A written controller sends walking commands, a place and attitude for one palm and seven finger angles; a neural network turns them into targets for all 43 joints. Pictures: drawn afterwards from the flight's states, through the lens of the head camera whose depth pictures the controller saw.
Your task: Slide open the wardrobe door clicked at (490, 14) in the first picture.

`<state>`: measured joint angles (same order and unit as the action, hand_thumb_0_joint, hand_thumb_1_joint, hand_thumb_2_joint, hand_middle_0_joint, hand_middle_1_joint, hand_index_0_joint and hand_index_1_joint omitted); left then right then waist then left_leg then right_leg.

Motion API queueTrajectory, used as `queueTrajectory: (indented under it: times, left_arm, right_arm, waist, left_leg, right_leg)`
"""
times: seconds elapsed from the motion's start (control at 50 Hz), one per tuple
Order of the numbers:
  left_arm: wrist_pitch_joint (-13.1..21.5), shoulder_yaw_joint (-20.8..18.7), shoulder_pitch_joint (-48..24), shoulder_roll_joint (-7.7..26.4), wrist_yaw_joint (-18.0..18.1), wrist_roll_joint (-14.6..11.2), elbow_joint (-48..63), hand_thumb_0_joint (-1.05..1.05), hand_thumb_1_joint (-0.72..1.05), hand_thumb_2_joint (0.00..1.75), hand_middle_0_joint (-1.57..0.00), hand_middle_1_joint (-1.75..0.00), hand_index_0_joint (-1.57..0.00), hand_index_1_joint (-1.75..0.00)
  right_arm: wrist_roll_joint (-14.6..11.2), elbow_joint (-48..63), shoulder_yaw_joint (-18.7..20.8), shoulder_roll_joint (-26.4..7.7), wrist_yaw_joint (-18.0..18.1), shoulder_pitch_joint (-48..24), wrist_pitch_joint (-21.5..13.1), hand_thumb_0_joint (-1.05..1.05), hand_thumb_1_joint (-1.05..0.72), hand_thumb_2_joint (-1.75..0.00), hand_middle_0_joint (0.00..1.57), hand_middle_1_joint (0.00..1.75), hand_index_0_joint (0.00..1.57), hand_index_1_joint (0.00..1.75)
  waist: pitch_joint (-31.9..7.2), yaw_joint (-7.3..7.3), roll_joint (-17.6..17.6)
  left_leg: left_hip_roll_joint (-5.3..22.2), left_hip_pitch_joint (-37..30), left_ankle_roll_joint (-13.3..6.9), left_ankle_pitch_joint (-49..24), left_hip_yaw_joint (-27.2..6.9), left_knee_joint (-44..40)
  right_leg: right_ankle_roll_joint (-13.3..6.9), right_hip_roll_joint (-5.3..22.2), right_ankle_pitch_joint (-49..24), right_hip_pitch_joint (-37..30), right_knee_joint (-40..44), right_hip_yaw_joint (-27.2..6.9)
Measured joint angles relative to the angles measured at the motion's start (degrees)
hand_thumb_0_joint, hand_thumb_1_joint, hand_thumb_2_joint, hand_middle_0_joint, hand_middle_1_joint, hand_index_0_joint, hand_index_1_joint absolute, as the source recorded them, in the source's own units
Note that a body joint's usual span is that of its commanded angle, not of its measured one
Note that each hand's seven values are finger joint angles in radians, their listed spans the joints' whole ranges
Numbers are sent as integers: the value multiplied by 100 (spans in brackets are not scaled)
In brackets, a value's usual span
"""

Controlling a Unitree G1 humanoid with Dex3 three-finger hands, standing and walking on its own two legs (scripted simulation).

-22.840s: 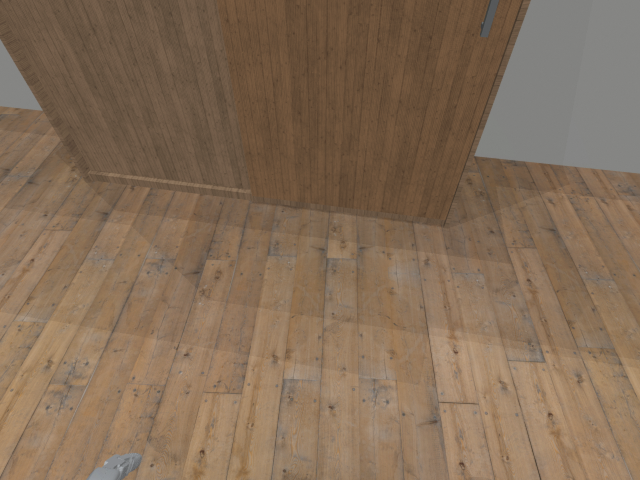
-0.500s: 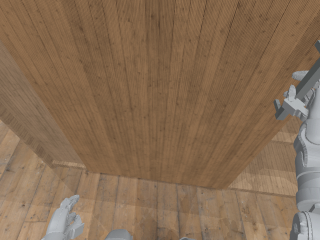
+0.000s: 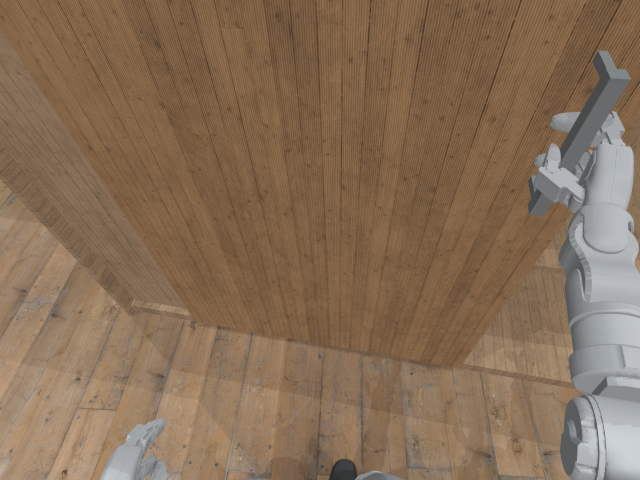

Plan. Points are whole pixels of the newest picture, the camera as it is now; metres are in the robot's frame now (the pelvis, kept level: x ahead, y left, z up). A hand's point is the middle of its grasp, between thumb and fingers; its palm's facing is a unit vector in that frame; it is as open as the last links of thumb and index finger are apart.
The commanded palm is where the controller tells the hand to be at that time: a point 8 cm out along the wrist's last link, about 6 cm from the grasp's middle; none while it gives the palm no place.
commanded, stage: stop walking and hold the door there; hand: right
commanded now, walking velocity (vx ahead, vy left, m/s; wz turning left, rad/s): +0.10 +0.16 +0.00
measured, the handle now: (566, 142) +0.50 -0.26 +0.15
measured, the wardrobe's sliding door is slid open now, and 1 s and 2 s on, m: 0.59 0.58 0.58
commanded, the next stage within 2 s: loosen the grip on the handle in 0.42 s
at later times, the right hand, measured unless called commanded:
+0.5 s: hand (549, 176) +0.44 -0.23 +0.15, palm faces +0.18 +0.98 -0.09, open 5.9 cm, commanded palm +0.41 -0.28 +0.13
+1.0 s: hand (546, 184) +0.44 -0.23 +0.13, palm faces +0.22 +0.97 -0.08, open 13.5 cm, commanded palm +0.41 -0.28 +0.13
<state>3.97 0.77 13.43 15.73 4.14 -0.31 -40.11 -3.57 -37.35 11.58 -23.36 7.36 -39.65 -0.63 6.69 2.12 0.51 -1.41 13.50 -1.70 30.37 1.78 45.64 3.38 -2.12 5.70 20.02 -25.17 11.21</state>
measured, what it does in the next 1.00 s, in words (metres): steps on the spot: right foot, then left foot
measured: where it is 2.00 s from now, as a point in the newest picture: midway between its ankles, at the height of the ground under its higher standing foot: outside the picture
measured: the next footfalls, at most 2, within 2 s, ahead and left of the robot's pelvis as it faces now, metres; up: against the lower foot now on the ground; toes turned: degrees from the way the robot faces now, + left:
right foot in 0.12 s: +0.11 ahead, -0.08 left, +0.00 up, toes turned +1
left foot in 0.62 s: -0.03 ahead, +0.13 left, +0.00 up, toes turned +3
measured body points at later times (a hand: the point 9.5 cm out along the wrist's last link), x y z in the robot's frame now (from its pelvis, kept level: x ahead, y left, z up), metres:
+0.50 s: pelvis -0.01 -0.03 +0.02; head +0.04 -0.09 +0.46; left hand +0.10 +0.20 -0.08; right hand +0.43 -0.28 +0.15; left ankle -0.08 +0.13 -0.64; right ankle +0.07 -0.08 -0.73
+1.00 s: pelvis -0.03 +0.04 -0.02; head +0.02 +0.03 +0.42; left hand -0.05 +0.33 -0.13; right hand +0.43 -0.28 +0.14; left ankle -0.07 +0.13 -0.73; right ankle +0.06 -0.08 -0.73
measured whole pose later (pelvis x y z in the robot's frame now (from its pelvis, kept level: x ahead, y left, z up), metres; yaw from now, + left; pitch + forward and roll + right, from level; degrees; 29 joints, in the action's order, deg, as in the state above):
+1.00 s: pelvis -0.03 +0.04 -0.02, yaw +4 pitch +9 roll +2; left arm 4.7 -0.3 25.6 17.5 3.3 -2.3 -42.0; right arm -3.6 -62.5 27.4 -38.9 -12.0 -47.2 -10.4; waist -3.1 5.8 -0.8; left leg -4.7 27.1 -3.1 24.0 1.9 42.1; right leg 0.0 4.7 11.7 38.5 -41.2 1.2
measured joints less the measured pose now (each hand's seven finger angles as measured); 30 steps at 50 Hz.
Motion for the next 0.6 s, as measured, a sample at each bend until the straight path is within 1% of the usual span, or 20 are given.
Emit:
queueTrajectory:
  times: [0.02, 0.04, 0.06, 0.08, 0.1, 0.12, 0.14, 0.16, 0.18, 0.2, 0.24, 0.28, 0.32, 0.34, 0.4, 0.52, 0.54, 0.56, 0.58, 0.6]
  left_arm:
    - [23, -55, 94, 82, -19, -16, 78, 1, 90, 90, -21, -30, -21, -30]
    - [47, -78, 198, 124, -40, -67, 139, 1, 90, 90, -20, -30, -21, -30]
    - [52, -59, 269, 134, -55, -118, 162, 1, 90, 90, -20, -30, -21, -30]
    - [41, -43, 247, 159, -56, -102, 109, 1, 90, 90, -21, -30, -21, -30]
    - [19, -41, 215, 170, -58, -49, 24, 1, 90, 90, -21, -30, -21, -30]
    - [-8, -41, 224, 170, -55, -30, -30, 1, 90, 90, -21, -30, -21, -30]
    - [-30, -66, 235, 166, -41, -40, -55, 1, 90, 90, -20, -30, -21, -30]
    - [-59, -106, 196, 125, -31, -57, -90, 1, 90, 90, -20, -30, -21, -30]
    - [-75, -125, 145, 62, -30, -70, -143, 1, 91, 90, -20, -30, -21, -30]
    - [-71, -119, 117, -22, -26, -78, -191, 1, 91, 90, -20, -30, -20, -30]
    - [-23, -46, 127, -227, -29, -75, -277, 1, 91, 90, -20, -30, -20, -30]
    - [-2, 68, 179, -414, -57, -68, -319, 1, 91, 90, -20, -30, -20, -30]
    - [6, 160, 241, -561, -94, -76, -336, 1, 91, 90, -20, -30, -20, -30]
    - [20, 124, 253, -606, -63, -104, -332, 1, 92, 90, -20, -30, -21, -30]
    - [69, 115, 191, -599, -58, -119, -346, 0, 94, 90, -21, -30, -21, -30]
    - [207, 184, -166, -547, -28, -82, -252, 0, 93, 90, -21, -30, -21, -30]
    - [272, 130, -228, -576, -82, -50, -207, 0, 92, 90, -21, -30, -21, -30]
    - [412, 103, -228, -600, -150, -41, -177, 0, 92, 90, -21, -30, -21, -30]
    - [585, 95, -181, -606, -237, -27, -130, 0, 92, 90, -21, -30, -21, -30]
    - [736, 100, -143, -587, -317, 12, -71, 0, 91, 90, -21, -30, -21, -30]
  right_arm:
    - [-14, -75, -8, 86, -3, -43, 39, -4, -78, -82, 32, 136, 23, 136]
    - [4, -153, -51, 109, -45, -122, 40, -4, -78, -82, 31, 134, 23, 136]
    - [20, -221, -119, 67, -105, -229, -15, -4, -78, -82, 31, 134, 23, 136]
    - [23, -237, -130, 44, -129, -284, -123, -4, -78, -82, 32, 134, 23, 136]
    - [62, -195, -115, 47, -130, -282, -216, -3, -78, -83, 33, 134, 23, 136]
    - [111, -152, -85, 53, -173, -263, -304, -3, -78, -83, 34, 135, 23, 136]
    - [131, -85, -97, 46, -199, -262, -357, -3, -77, -83, 35, 135, 24, 136]
    - [105, 17, -112, 19, -212, -254, -355, -3, -77, -83, 36, 136, 23, 136]
    - [66, 112, -116, -9, -216, -213, -342, -3, -78, -83, 38, 136, 22, 136]
    - [21, 202, -132, -22, -199, -158, -316, -3, -78, -84, 39, 137, 21, 135]
    - [-3, 312, -188, 19, -122, -92, -272, -2, -79, -83, 40, 138, 20, 134]
    - [11, 372, -238, 96, -85, -63, -229, -2, -79, -83, 39, 139, 20, 134]
    - [7, 370, -320, 189, -76, -81, -191, -1, -79, -82, 38, 138, 21, 135]
    - [3, 356, -356, 233, -82, -98, -177, -1, -79, -82, 38, 137, 22, 135]
    - [-4, 270, -474, 308, -126, -199, -139, -1, -78, -81, 37, 135, 24, 137]
    - [2, 86, -537, 238, -213, -392, -58, 0, -78, -81, 38, 133, 26, 138]
    - [173, -151, -348, 189, -428, -499, -193, -1, -75, -80, 38, 132, 26, 138]
    - [349, -636, -222, 97, -583, -726, -295, -2, -71, -80, 39, 132, 27, 138]
    - [408, -1156, -101, 15, -696, -1003, -255, -2, -68, -79, 40, 133, 28, 139]
    - [402, -1645, 139, -59, -830, -1250, -231, -3, -63, -78, 40, 133, 30, 139]
  waist:
    - [-11, 14, 136]
    - [-78, -19, 95]
    - [-160, -133, -120]
    - [-149, -209, -224]
    - [-142, -169, -248]
    - [-184, -68, -268]
    - [-197, 45, -287]
    - [-131, 64, -325]
    - [-61, 41, -335]
    - [-8, 25, -318]
    - [73, -11, -264]
    - [103, -78, -187]
    - [85, -172, -89]
    - [62, -218, -50]
    - [7, -328, -28]
    - [-43, -382, -164]
    - [-48, -396, -260]
    - [-215, -334, -381]
    - [-448, -247, -529]
    - [-658, -166, -671]
  left_leg:
    - [12, -111, -93, 55, 234, -498]
    - [136, -205, -301, -135, 348, -1072]
    - [352, -179, -470, -672, 280, -1430]
    - [453, -46, -331, -1266, 264, -1292]
    - [450, 60, -75, -1294, 259, -995]
    - [459, 172, 115, -1092, 296, -675]
    - [495, 328, 169, -862, 305, -303]
    - [468, 511, 174, -522, 129, 135]
    - [370, 709, 167, -263, -81, 608]
    - [244, 897, 171, -170, -235, 1074]
    - [45, 1194, 200, -378, -352, 1777]
    - [-56, 1358, 244, -700, -291, 2029]
    - [-103, 1396, 285, -894, -178, 1982]
    - [-114, 1383, 305, -948, -139, 1915]
    - [-106, 1251, 350, -990, -71, 1711]
    - [-62, 893, 365, -802, -38, 1236]
    - [-6, 848, 260, -862, -83, 1153]
    - [70, 843, 111, -978, -75, 890]
    - [161, 839, -2, -1047, -50, 525]
    - [236, 812, -66, -1145, -48, 120]
  right_leg:
    - [265, 51, -45, 17, 31, -52]
    - [409, 30, 235, 234, -393, -43]
    - [369, -67, 875, 542, -1266, -188]
    - [202, -56, 1445, 709, -2043, -488]
    - [87, 44, 1755, 697, -2329, -792]
    - [25, 182, 1591, 556, -2078, -1007]
    - [-186, 231, 1074, 569, -1955, -990]
    - [-456, 199, 1012, 611, -2077, -925]
    - [-663, 202, 1083, 592, -2119, -846]
    - [-774, 223, 1134, 538, -2046, -800]
    - [-766, 264, 1024, 368, -1645, -792]
    - [-700, 329, 730, 200, -1126, -824]
    - [-666, 409, 482, 86, -688, -876]
    - [-678, 439, 383, 46, -508, -896]
    - [-714, 477, 170, -36, -138, -941]
    - [-749, 443, -35, -84, 167, -983]
    - [-760, 400, -60, -103, 211, -923]
    - [-760, 332, -54, 57, 135, -910]
    - [-738, 234, -4, 293, -35, -913]
    - [-715, 140, 91, 523, -267, -887]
